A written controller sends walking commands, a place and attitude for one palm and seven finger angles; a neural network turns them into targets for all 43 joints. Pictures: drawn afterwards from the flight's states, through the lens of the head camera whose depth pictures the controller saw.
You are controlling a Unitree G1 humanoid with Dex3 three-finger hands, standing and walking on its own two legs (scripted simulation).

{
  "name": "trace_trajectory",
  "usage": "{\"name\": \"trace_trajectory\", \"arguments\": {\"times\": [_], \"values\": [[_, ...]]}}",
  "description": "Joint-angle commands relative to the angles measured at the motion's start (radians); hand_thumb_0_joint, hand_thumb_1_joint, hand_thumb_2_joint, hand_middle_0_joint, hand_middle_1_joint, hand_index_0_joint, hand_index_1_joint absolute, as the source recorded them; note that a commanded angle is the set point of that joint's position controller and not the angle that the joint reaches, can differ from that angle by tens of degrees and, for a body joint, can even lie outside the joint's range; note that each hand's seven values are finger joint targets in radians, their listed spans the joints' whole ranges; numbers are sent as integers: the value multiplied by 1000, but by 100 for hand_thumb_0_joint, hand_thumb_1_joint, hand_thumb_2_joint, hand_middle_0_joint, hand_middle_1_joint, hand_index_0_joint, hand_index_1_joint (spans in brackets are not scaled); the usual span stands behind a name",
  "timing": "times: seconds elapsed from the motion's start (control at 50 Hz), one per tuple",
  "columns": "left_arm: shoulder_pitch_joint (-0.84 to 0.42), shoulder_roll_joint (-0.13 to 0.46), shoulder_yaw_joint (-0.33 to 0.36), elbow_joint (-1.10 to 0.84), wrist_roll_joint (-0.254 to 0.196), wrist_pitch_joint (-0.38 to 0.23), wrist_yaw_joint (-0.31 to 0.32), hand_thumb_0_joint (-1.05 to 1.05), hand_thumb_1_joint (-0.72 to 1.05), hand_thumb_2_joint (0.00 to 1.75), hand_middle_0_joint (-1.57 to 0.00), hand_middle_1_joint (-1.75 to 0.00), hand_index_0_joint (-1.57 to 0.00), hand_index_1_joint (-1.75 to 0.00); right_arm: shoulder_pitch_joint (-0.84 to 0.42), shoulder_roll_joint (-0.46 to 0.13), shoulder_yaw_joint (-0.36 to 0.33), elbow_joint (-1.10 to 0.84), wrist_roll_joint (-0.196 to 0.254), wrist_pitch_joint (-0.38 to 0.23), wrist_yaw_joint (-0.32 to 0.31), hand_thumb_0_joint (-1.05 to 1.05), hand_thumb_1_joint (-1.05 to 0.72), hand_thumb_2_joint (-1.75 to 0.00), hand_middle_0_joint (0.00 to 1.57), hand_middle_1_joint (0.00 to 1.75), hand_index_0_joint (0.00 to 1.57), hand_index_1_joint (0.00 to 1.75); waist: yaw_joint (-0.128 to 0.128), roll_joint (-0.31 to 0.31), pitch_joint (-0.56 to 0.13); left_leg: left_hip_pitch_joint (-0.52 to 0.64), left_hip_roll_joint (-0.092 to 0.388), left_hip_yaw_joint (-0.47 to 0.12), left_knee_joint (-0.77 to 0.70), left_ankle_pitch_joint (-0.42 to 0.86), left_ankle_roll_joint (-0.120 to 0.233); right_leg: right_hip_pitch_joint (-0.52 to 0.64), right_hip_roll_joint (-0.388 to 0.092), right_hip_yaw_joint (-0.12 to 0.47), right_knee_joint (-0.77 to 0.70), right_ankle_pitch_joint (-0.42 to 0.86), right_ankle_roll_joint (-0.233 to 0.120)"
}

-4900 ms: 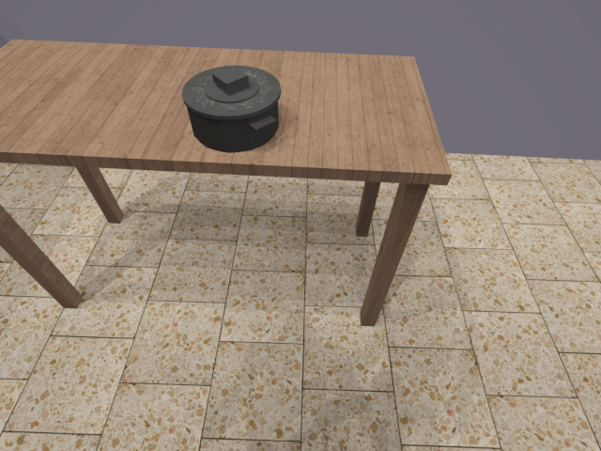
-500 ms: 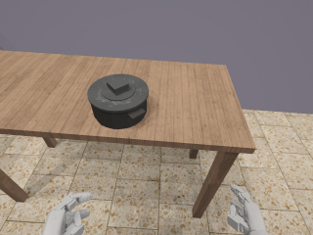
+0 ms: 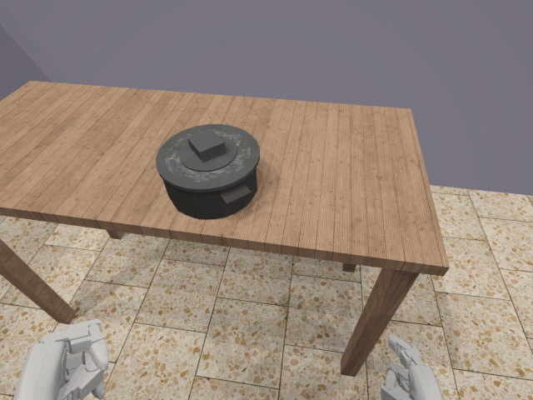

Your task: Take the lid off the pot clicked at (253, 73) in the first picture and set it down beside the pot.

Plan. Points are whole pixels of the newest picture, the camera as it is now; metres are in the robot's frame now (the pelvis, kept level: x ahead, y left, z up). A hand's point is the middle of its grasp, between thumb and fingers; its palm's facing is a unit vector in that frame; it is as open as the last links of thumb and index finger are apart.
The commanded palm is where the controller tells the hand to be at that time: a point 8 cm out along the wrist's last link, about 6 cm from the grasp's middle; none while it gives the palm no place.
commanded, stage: raise the hand higher, near the body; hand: left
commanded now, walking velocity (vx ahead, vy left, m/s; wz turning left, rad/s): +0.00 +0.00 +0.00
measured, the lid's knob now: (206, 144) +0.53 +0.18 +0.10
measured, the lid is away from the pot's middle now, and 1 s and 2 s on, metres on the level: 0.00 0.00 0.00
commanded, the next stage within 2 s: reach forward and open the fingers in 0.68 s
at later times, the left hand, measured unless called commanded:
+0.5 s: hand (73, 332) +0.16 +0.25 +0.11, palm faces +0.31 -0.87 -0.38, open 3.1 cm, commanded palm +0.11 +0.29 +0.13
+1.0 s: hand (37, 298) +0.19 +0.30 +0.13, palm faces +0.16 -0.19 -0.97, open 2.9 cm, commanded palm +0.15 +0.30 +0.18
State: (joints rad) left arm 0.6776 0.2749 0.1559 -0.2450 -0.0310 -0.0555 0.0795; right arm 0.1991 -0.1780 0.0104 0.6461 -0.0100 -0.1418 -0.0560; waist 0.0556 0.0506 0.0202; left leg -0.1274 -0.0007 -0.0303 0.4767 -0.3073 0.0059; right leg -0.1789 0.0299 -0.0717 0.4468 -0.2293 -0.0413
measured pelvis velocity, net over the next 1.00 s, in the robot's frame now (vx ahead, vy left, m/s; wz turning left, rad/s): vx -0.01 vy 0.04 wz -0.04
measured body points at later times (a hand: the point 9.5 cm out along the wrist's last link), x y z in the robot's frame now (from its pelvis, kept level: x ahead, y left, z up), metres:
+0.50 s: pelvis +0.00 +0.02 +0.00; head -0.02 +0.01 +0.45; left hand +0.14 +0.29 +0.13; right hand +0.21 -0.19 -0.06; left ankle -0.03 +0.12 -0.74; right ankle +0.01 -0.09 -0.74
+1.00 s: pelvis -0.01 +0.04 +0.00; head -0.01 +0.01 +0.45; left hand +0.17 +0.30 +0.18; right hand +0.20 -0.18 -0.09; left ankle -0.03 +0.12 -0.74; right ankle +0.01 -0.09 -0.74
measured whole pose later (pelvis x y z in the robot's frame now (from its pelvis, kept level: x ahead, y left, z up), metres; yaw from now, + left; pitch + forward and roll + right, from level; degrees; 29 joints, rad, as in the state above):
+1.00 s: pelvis -0.01 +0.04 +0.00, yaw -3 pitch -1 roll -1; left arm 0.51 0.55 0.16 -0.52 0.68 0.16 0.10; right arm 0.13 -0.27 0.03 0.57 -0.01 0.06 0.00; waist 0.10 0.09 -0.01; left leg -0.18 -0.04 0.03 0.49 -0.30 0.05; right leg -0.25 -0.01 -0.01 0.48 -0.21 0.00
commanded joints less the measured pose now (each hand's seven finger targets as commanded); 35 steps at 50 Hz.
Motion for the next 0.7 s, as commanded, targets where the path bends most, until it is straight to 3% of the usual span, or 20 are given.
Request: {"name": "trace_trajectory", "arguments": {"times": [0.0,0.02,0.08,0.16,0.22,0.32,0.34,0.38,0.46,0.5,0.58,0.62,0.68], "values": [[23,162,140,-220,2,-74,13,0,90,90,-130,-150,-130,-150,-173,-113,-54,-185,5,-76,-15,0,-90,-90,20,30,20,30,13,-52,-72,-19,-10,39,-56,229,40,61,-62,55,-108,126,37],[31,161,136,-238,0,-78,13,0,90,90,-130,-150,-130,-150,-173,-113,-55,-185,6,-80,-17,0,-90,-90,20,30,20,30,16,-19,-86,-5,-10,44,-54,237,41,66,-64,60,-109,134,37],[30,169,155,-222,4,-81,20,0,90,90,-130,-150,-130,-150,-174,-114,-59,-170,6,-87,-17,0,-90,-90,20,30,20,30,12,-51,-58,-1,-8,39,-60,233,41,48,-59,54,-118,122,38],[-7,154,127,-277,3,-97,18,0,90,90,-130,-150,-130,-150,-170,-120,-58,-174,7,-98,-18,0,-90,-90,20,30,20,30,10,-21,-38,14,-5,40,-72,226,42,36,-61,50,-122,108,37],[-4,161,143,-296,3,-106,21,0,90,90,-130,-150,-130,-150,-165,-122,-61,-176,9,-101,-16,0,-90,-90,20,30,20,30,14,-49,-51,21,-1,35,-82,235,40,49,-57,42,-115,113,34],[-48,168,148,-345,2,-111,21,0,90,90,-130,-150,-130,-150,-165,-124,-53,-183,8,-99,-10,0,-90,-90,20,30,20,30,15,-12,-36,18,4,26,-95,245,34,58,-55,38,-107,126,28],[-43,161,143,-363,1,-111,20,0,90,90,-130,-150,-130,-150,-161,-125,-50,-184,7,-100,-8,0,-90,-90,20,30,20,30,17,34,-49,27,6,24,-98,256,30,65,-56,38,-101,132,26],[-40,165,152,-371,2,-105,22,0,90,90,-130,-150,-130,-150,-162,-124,-46,-184,8,-100,-1,0,-90,-90,20,30,20,30,19,38,-45,27,8,17,-96,276,25,64,-51,34,-92,145,24],[-77,156,141,-380,0,-103,19,0,90,90,-130,-150,-130,-150,-163,-124,-41,-188,4,-93,4,0,-90,-90,20,30,20,30,15,-16,-23,12,17,6,-108,270,23,62,-50,25,-87,134,24],[-116,156,139,-407,-1,-107,17,0,90,90,-130,-150,-130,-150,-164,-124,-34,-194,7,-91,7,0,-90,-90,20,30,20,30,11,13,-14,9,17,3,-114,235,19,53,-49,27,-93,98,21],[-116,182,179,-418,-4,-103,25,0,90,90,-130,-150,-130,-150,-160,-128,-31,-191,4,-91,9,0,-90,-90,20,30,20,30,19,5,-40,15,22,-9,-114,244,14,67,-43,30,-80,99,19],[-145,160,151,-442,-4,-109,21,0,90,90,-130,-150,-130,-150,-157,-126,-26,-193,5,-91,10,0,-90,-90,20,30,20,30,14,13,-37,12,25,-13,-118,256,11,70,-46,28,-75,105,17],[-149,190,193,-444,-5,-105,28,0,90,90,-130,-150,-130,-150,-158,-130,-27,-189,3,-90,15,0,-90,-90,20,30,20,30,21,31,-47,11,25,-13,-116,267,8,78,-43,33,-72,112,15]]}}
